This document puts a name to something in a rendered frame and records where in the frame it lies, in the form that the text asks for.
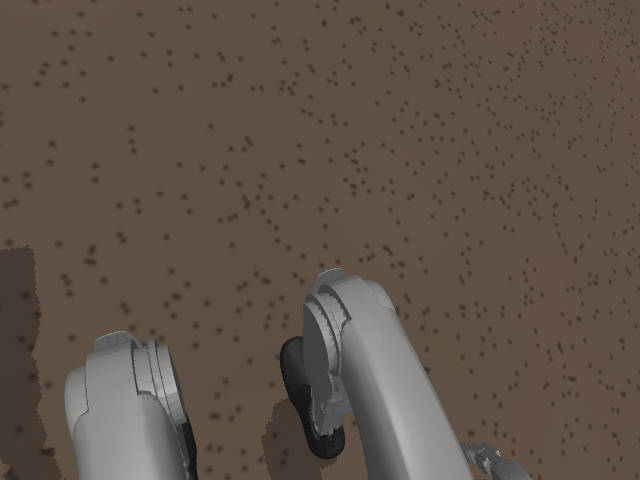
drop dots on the left robot foot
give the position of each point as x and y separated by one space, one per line
191 448

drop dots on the right robot hand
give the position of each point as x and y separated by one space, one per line
489 461

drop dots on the right robot foot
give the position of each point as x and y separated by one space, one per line
299 392

